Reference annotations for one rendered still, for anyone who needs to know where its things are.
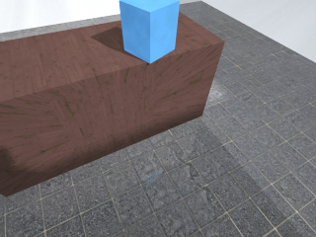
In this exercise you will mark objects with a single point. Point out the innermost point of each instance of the pedestal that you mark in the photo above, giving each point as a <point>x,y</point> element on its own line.
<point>71,97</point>

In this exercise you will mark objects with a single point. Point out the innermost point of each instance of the carton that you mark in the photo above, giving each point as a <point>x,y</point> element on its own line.
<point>149,27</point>

